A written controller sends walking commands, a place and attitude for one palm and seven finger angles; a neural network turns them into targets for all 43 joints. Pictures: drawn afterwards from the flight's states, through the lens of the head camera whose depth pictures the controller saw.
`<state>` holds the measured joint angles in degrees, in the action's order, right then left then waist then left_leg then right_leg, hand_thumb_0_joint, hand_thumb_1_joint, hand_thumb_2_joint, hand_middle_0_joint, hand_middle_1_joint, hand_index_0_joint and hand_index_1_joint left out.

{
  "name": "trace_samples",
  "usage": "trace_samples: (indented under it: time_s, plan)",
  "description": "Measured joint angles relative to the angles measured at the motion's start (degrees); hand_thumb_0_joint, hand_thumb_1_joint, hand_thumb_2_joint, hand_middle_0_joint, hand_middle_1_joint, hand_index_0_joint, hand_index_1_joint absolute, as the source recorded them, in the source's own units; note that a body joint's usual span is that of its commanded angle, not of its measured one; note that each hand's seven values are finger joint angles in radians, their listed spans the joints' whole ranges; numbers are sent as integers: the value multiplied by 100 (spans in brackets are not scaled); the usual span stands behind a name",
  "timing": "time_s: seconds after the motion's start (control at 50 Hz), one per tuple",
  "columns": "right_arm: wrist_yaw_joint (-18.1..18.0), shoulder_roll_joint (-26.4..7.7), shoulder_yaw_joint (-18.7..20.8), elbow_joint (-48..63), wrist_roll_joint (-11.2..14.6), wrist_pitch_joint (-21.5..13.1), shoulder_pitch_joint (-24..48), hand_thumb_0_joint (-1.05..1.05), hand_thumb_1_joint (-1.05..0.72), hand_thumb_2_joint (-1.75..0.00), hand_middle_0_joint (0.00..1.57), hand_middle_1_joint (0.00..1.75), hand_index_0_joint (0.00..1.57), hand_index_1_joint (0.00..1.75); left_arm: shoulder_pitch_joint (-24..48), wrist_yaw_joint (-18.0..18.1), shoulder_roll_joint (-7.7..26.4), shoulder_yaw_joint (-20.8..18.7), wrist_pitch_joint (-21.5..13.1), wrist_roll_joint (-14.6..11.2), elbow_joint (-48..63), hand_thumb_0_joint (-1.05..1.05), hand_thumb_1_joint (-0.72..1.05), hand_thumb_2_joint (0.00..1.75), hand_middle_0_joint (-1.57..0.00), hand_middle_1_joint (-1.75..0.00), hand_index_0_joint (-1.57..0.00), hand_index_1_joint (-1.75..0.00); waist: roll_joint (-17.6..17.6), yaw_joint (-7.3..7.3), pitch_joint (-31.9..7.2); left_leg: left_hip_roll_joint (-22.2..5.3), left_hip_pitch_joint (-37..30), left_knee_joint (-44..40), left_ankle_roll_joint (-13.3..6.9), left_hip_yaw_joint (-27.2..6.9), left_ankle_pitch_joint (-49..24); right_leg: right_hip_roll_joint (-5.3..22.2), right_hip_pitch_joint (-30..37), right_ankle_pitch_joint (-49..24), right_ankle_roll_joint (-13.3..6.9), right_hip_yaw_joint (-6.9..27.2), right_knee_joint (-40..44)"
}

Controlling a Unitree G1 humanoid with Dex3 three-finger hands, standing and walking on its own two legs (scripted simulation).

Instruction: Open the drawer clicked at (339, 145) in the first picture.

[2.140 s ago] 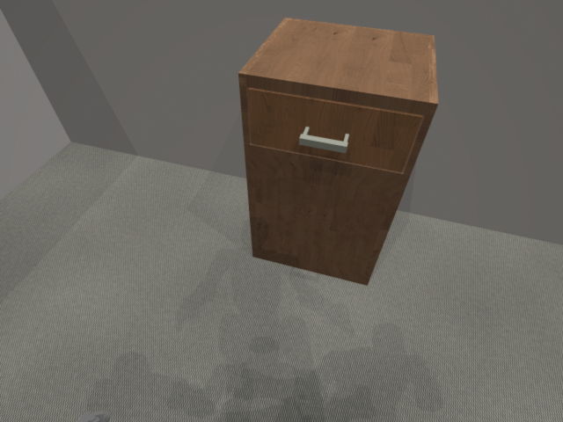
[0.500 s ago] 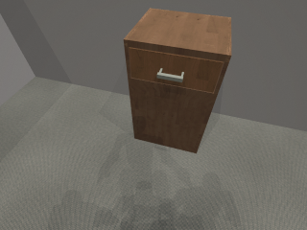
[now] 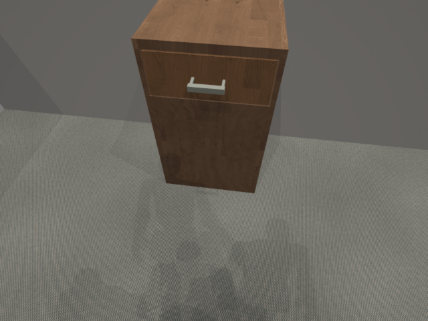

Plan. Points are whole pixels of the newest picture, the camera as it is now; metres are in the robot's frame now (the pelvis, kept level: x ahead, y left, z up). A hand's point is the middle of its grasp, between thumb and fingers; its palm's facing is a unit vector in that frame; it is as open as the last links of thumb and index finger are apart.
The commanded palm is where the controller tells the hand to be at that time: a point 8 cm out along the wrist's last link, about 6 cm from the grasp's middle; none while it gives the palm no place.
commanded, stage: take the last steps up to it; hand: left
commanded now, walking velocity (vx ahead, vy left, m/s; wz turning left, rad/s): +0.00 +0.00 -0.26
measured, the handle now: (207, 85) +0.84 +0.06 -0.06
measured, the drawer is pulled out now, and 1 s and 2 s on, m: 0.00 0.00 0.00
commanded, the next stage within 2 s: come to a stop and stand still in 0.96 s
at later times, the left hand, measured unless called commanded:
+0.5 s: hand out of the picture +0.04 +0.17 -0.17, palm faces -0.07 -0.98 -0.16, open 7.4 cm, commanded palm none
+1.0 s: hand (153, 244) +0.31 +0.17 -0.16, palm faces -0.16 -0.97 -0.16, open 7.3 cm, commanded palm none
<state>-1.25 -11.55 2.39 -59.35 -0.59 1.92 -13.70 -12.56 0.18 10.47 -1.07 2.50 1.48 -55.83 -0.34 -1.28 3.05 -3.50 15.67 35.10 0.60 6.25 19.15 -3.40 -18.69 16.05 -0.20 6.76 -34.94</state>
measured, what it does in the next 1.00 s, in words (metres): walks ahead: left foot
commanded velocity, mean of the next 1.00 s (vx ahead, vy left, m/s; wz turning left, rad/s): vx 0.24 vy -0.06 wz -0.06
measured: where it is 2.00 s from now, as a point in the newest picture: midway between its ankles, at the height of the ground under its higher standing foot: (221, 316)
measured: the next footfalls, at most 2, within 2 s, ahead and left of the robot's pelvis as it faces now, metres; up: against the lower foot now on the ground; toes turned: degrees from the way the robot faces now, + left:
left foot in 0.62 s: +0.21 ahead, +0.11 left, +0.00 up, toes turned +1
right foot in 1.14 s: +0.38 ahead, -0.17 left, +0.00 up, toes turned -17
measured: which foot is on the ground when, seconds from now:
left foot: down 0.00-0.30, up 0.32-0.60, down 0.62-1.00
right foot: down 0.00-0.64, up 0.66-1.00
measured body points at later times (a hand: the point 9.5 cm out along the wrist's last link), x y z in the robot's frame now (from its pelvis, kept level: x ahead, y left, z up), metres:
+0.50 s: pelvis +0.05 +0.00 +0.01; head +0.05 +0.01 +0.46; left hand +0.05 +0.22 -0.15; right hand +0.06 -0.25 -0.14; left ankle +0.09 +0.10 -0.68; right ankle +0.00 -0.10 -0.73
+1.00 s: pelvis +0.22 +0.00 +0.02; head +0.24 +0.01 +0.47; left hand +0.32 +0.22 -0.14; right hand +0.09 -0.17 -0.13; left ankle +0.17 +0.10 -0.73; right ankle +0.30 -0.16 -0.67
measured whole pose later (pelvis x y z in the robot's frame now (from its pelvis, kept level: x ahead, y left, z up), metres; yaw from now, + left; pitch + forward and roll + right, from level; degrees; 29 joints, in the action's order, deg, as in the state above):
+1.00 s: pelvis +0.22 +0.00 +0.02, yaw -9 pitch -1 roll +0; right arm -1.8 -3.9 1.2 -65.7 -1.6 -3.3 -26.4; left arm -10.6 -0.8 10.7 -3.9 0.4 1.9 -60.2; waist 2.1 -2.4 2.3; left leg -2.0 1.9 19.8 -0.9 10.2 17.1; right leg 6.0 -32.4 9.8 1.0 -4.5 -48.7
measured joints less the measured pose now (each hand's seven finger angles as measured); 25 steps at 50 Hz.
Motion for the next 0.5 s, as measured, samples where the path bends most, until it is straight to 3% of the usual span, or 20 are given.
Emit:
trace_samples:
  time_s: [0.1,0.16,0.2,0.24,0.3,0.34,0.4,0.44,0.5]
  plan:
    - [-17,46,33,12,-21,-72,-140,1,-91,-90,20,30,20,30,25,10,29,-81,53,-10,44,1,91,90,-20,-30,-21,-30,134,-2,-34,52,-2,-67,-100,181,-26,52,-158,11,42,105,-168]
    - [-27,71,31,10,-65,-124,-176,0,-91,-90,20,30,20,30,5,-3,65,-170,75,11,37,1,91,90,-20,-30,-21,-30,117,23,-40,-23,-122,-163,-138,354,-35,155,-454,750,55,-317,-1237]
    - [-13,69,23,-16,-108,-145,-214,0,-91,-90,20,30,20,30,-63,-50,74,-214,76,38,14,1,91,90,-20,-30,-20,-30,48,27,-101,-116,-251,-271,-109,453,-40,266,-407,995,53,-655,-1387]
    - [5,46,24,-48,-138,-168,-265,0,-91,-90,20,30,20,30,-143,-105,61,-227,44,51,-8,1,91,90,-20,-30,-20,-30,-59,14,-169,-230,-356,-310,-51,520,-7,348,-143,1006,39,-935,-966]
    - [42,22,25,-83,-118,-185,-409,0,-91,-90,20,30,20,30,-278,-133,71,-210,-144,62,-11,1,91,90,-20,-30,-20,-30,-142,22,-269,-386,-251,153,19,516,371,350,413,409,-90,-1119,193]
    - [76,-15,38,-159,-100,-99,-429,0,-91,-90,20,30,20,30,-319,-74,3,-183,-286,38,-81,1,91,90,-19,-30,-20,-30,-262,61,-265,-380,126,1112,-3,135,947,240,444,252,-193,-1217,111]
    - [150,-10,59,-235,-116,-23,-364,1,-91,-90,20,30,20,30,-581,12,-91,-146,-419,25,-215,1,91,90,-19,-30,-20,-30,-221,148,-342,-235,719,2237,-23,-139,764,181,709,266,-252,-1204,417]
    - [182,21,76,-175,-121,-50,-285,1,-91,-90,20,30,20,30,-780,40,-143,-123,-445,38,-357,1,91,90,-19,-30,-20,-30,-134,151,-380,-221,983,2368,9,-119,461,183,906,182,-232,-1151,718]
    - [215,96,92,-25,-97,-126,-147,1,-91,-90,20,30,20,30,-1014,28,-203,-90,-458,58,-581,1,91,90,-20,-30,-20,-30,-1,148,-379,-241,1136,1875,30,-63,172,203,1154,110,-178,-1082,1055]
